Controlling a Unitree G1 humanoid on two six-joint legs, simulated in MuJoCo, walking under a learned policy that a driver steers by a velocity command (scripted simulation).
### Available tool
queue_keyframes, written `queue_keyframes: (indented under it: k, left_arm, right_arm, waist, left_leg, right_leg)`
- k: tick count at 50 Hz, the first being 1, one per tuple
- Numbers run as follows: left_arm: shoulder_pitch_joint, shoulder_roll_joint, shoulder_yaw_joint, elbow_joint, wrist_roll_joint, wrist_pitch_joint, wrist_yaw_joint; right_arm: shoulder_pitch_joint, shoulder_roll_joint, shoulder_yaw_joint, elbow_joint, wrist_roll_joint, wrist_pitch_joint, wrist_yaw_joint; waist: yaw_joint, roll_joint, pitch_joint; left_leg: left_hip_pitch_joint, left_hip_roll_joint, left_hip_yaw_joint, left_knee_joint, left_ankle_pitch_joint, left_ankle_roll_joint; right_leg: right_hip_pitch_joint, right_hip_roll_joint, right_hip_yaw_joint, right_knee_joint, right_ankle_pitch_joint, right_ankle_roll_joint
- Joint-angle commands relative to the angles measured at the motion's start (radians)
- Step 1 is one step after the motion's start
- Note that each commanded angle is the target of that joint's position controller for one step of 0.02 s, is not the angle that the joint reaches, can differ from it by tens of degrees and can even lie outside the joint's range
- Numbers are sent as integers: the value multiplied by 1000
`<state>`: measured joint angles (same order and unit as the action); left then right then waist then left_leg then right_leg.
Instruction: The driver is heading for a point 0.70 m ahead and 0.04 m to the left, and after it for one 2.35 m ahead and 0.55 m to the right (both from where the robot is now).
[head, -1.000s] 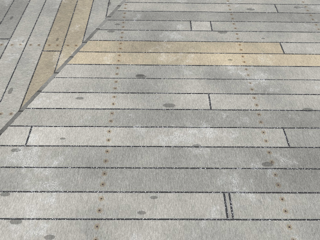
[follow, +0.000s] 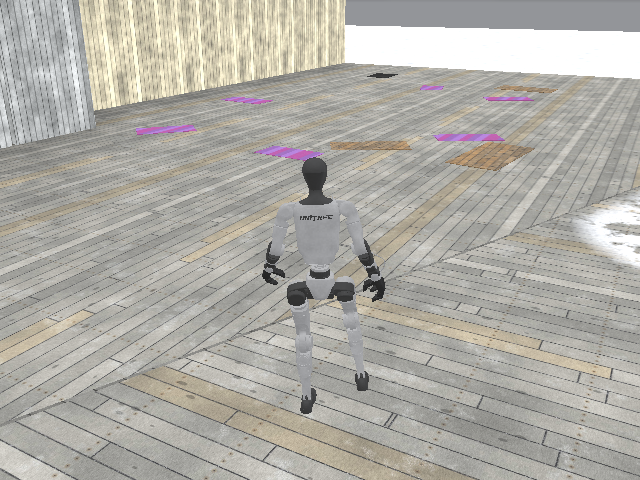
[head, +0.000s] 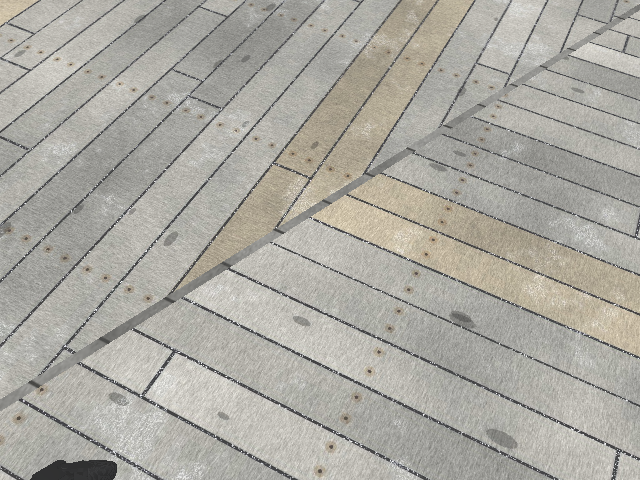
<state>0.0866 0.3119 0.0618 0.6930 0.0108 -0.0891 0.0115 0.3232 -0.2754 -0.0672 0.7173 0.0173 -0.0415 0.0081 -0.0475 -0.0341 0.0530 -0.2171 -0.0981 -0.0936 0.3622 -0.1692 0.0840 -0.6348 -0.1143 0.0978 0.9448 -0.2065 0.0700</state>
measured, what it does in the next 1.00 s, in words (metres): walks ahead: right foot, then left foot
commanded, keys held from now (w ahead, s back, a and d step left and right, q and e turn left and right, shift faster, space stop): w+q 0.32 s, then w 0.50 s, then w+e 0.18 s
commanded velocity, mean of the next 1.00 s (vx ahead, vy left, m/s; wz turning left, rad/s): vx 0.50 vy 0.00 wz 0.29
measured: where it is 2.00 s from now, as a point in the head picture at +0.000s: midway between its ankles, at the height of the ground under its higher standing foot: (246, 246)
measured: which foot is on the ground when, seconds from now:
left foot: down 0.00-0.24, up 0.26-0.72, down 0.74-1.00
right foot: up 0.00-0.20, down 0.22-0.74, up 0.76-1.00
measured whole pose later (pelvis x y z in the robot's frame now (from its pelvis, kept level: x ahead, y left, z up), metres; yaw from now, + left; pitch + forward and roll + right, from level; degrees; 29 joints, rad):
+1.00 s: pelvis +0.50 +0.10 +0.00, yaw +15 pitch +1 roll +1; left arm 0.19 0.31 0.06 0.81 -0.02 -0.05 -0.01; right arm 0.32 -0.26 -0.06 0.79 -0.02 -0.09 0.02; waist -0.04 -0.05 0.02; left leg -0.11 -0.06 0.09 0.27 -0.18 0.06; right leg -0.67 -0.11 0.08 0.99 -0.14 0.02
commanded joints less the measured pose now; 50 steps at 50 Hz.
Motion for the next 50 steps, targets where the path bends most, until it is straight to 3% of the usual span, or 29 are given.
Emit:
queue_keyframes:
  k: [1,5,7,10,11,12,13,14,15,16,18,19,20,23,27,30,33,35,36,37,38,39,40,42,43,44,46,47,50]
  left_arm:
    - [-49,38,5,-64,-4,-6,-3]
    - [-142,57,7,-87,-20,-26,-24]
    - [-133,81,17,-89,-22,-35,-34]
    - [-2,110,39,-57,-22,-47,-32]
    - [97,138,53,-39,-9,-52,-26]
    - [231,188,64,-27,0,-50,-18]
    - [288,251,78,10,7,-38,-29]
    - [233,147,56,-15,-14,-36,-34]
    - [200,93,41,-21,-16,-29,-28]
    - [161,78,32,-23,-6,-24,-27]
    - [164,49,21,2,4,-27,-27]
    - [156,54,21,15,3,-29,-28]
    - [161,50,21,24,-3,-32,-29]
    - [180,83,30,53,-15,-36,-29]
    - [206,123,34,85,-26,-19,-23]
    - [268,145,36,121,-35,-5,-22]
    - [291,158,39,150,-45,13,-19]
    - [263,177,41,156,-51,22,-13]
    - [266,158,32,157,-47,25,-9]
    - [260,110,9,128,-18,21,-6]
    - [374,-13,-30,104,-11,1,-15]
    - [309,98,-3,121,-35,-16,-22]
    - [222,136,9,87,-57,-26,-26]
    - [169,110,9,89,-32,-21,-18]
    - [195,101,10,98,-28,-11,-22]
    - [233,75,6,107,-34,3,-23]
    - [224,55,6,114,-39,30,-17]
    - [197,45,3,102,-40,37,-15]
    - [121,48,7,80,-32,34,-19]
  right_arm:
    - [-16,-173,-46,-68,4,-11,-21]
    - [23,-184,-48,-49,8,-2,-28]
    - [31,-175,-47,-41,10,2,-31]
    - [-3,-155,-44,-49,7,8,-32]
    - [0,-111,-28,-56,1,6,-28]
    - [39,-45,-5,-68,-19,5,-26]
    - [144,-40,1,-108,25,-2,-27]
    - [130,-148,-19,-71,31,-2,-31]
    - [27,-184,-31,-80,21,4,-30]
    - [-14,-169,-31,-84,10,8,-29]
    - [-58,-128,-28,-94,-3,5,-19]
    - [-35,-101,-24,-97,8,7,-15]
    - [-36,-89,-21,-91,8,10,-15]
    - [-115,-66,-7,-118,-5,7,-10]
    - [-232,-35,13,-140,-7,-14,12]
    - [-319,-38,16,-164,2,-23,24]
    - [-349,-65,8,-183,4,-26,33]
    - [-227,-107,-16,-153,-5,-26,29]
    - [-80,-152,-41,-103,-9,-23,22]
    - [103,-224,-64,-67,-17,-15,6]
    - [120,-305,-71,-58,-19,-14,6]
    - [117,-203,-48,-60,-10,-17,9]
    - [47,-170,-32,-62,-8,-23,10]
    - [-65,-108,-13,-65,-18,-30,16]
    - [-79,-92,-9,-64,-28,-39,19]
    - [-98,-98,-13,-56,-28,-46,18]
    - [-101,-98,-17,-35,-29,-64,15]
    - [-91,-115,-22,-21,-33,-71,12]
    - [-70,-119,-24,11,-37,-73,0]
  waist:
    - [5,124,-77]
    - [-30,142,-53]
    - [-19,150,-51]
    - [60,175,-70]
    - [105,142,-147]
    - [137,-20,-282]
    - [75,-373,-330]
    - [92,-201,-221]
    - [113,-108,-123]
    - [98,-40,-75]
    - [88,-48,-24]
    - [62,-94,-44]
    - [65,-75,-46]
    - [73,-36,-19]
    - [106,-30,-19]
    - [134,-37,-1]
    - [115,-54,8]
    - [25,-65,-67]
    - [-44,-46,-158]
    - [-114,63,-297]
    - [-31,325,-419]
    - [-75,217,-396]
    - [-59,186,-238]
    - [2,88,-103]
    - [32,127,-90]
    - [59,143,-103]
    - [69,100,-70]
    - [64,109,-44]
    - [44,77,-13]
  left_leg:
    - [9,192,-178,-114,161,156]
    - [5,211,-239,-82,49,135]
    - [41,229,-298,-34,18,121]
    - [49,217,-341,82,51,83]
    - [6,164,-298,230,55,52]
    - [-122,79,-188,527,-169,12]
    - [-470,-8,-92,811,-447,-32]
    - [-567,72,-116,924,-381,-50]
    - [-578,104,-89,945,-286,-57]
    - [-540,135,-69,924,-218,-65]
    - [-458,175,-69,835,-158,-63]
    - [-449,175,-49,806,-143,-69]
    - [-444,177,-39,787,-136,-70]
    - [-500,181,-25,630,-77,-87]
    - [-436,189,52,379,116,-87]
    - [-385,166,87,268,152,-79]
    - [-355,143,98,194,78,-40]
    - [-142,98,137,132,77,3]
    - [77,79,149,117,100,31]
    - [383,258,-56,153,123,92]
    - [642,485,-541,34,-70,257]
    - [600,474,-606,-43,-205,247]
    - [473,438,-459,-63,-165,204]
    - [234,355,-256,-120,14,157]
    - [155,335,-187,-135,160,143]
    - [125,339,-160,-169,144,154]
    - [66,327,-77,-222,145,150]
    - [47,343,-53,-237,177,159]
    - [81,314,57,-251,211,123]
  right_leg:
    - [45,52,-35,-201,160,20]
    - [127,99,-25,-384,253,6]
    - [163,107,-4,-432,223,-14]
    - [322,111,-24,-494,148,-69]
    - [497,59,8,-501,128,-107]
    - [741,-120,200,-508,43,-159]
    - [938,-306,703,-645,-273,-312]
    - [864,-295,702,-688,-439,-293]
    - [766,-251,520,-682,-363,-252]
    - [665,-207,387,-693,-211,-234]
    - [536,-128,206,-713,55,-214]
    - [538,-122,183,-735,47,-234]
    - [525,-111,154,-759,58,-247]
    - [550,-127,82,-787,200,-283]
    - [559,-100,-25,-801,265,-261]
    - [587,-116,-46,-794,267,-252]
    - [667,-154,-51,-749,363,-231]
    - [661,-136,-96,-599,629,-199]
    - [597,-89,-138,-424,689,-171]
    - [377,-39,-171,-118,403,-129]
    - [14,140,-124,214,-328,-77]
    - [-97,100,1,329,-377,-87]
    - [-159,54,-17,334,-290,-101]
    - [-90,-13,-38,234,-132,-95]
    - [-16,-32,-24,212,-94,-92]
    - [17,-37,-22,196,-68,-78]
    - [12,-31,-8,174,-14,-65]
    - [-13,-32,8,136,17,-54]
    - [-62,-6,27,-24,190,-48]
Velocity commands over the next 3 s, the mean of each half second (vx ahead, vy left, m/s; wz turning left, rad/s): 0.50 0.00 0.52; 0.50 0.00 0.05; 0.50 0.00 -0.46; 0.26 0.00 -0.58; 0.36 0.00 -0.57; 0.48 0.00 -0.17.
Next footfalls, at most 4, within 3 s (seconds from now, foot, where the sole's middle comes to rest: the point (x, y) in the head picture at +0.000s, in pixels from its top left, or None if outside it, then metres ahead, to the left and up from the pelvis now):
0.22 right None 0.31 -0.15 -0.78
0.74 left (214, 453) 0.50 0.18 -0.78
1.28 right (284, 305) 0.85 0.03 -0.78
1.72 left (208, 216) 1.13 0.23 -0.78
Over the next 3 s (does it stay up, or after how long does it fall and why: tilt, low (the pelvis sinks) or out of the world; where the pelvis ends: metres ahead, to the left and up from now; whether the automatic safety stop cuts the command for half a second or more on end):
stays up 1.35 -0.07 0.00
